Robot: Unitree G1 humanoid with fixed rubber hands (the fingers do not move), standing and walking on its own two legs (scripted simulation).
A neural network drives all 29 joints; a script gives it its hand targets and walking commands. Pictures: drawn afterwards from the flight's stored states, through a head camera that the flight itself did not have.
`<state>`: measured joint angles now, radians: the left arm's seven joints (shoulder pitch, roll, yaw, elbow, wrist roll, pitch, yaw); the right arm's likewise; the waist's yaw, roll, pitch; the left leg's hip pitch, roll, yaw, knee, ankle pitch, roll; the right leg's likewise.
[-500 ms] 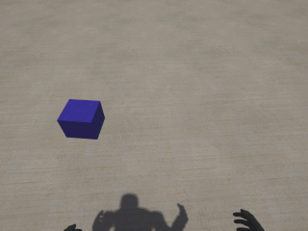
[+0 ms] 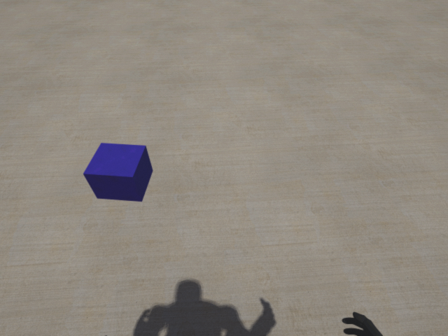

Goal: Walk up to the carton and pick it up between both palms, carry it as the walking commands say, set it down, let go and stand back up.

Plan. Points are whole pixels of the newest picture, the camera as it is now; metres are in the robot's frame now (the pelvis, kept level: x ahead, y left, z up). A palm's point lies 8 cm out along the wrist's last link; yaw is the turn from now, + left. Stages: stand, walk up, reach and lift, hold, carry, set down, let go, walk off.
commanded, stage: stand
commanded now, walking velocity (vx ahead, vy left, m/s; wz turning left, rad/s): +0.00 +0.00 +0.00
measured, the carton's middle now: (121, 172) +1.07 +0.58 -0.65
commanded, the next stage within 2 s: walk up in 0.72 s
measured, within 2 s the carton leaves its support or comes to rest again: neither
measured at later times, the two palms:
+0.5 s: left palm out of the picture +0.06 +0.27 -0.11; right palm out of the picture +0.10 -0.26 -0.09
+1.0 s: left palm out of the picture +0.02 +0.27 -0.11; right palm out of the picture +0.06 -0.26 -0.10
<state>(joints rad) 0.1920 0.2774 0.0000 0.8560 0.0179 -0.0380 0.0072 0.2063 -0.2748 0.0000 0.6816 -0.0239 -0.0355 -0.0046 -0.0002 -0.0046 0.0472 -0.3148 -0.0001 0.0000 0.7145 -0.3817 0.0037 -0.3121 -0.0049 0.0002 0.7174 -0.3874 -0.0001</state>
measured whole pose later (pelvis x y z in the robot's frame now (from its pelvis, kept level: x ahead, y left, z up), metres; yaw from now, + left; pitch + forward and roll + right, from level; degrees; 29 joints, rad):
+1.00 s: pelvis -0.04 +0.00 +0.02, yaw +1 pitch +0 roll +0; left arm 0.19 0.28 0.00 0.98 0.02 -0.01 0.01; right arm 0.21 -0.28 0.00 0.83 -0.02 0.01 0.02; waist 0.00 0.00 0.05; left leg -0.36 0.00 0.00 0.68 -0.33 0.00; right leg -0.30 -0.02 -0.01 0.53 -0.23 0.00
